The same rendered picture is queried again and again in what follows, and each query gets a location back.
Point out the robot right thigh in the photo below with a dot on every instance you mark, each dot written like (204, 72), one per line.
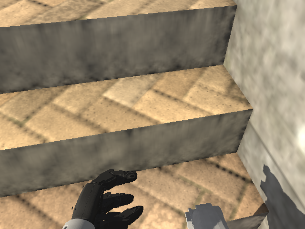
(205, 216)

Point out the robot left hand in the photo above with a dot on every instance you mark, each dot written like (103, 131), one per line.
(92, 204)

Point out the left robot forearm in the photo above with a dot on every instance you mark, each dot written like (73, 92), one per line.
(78, 224)

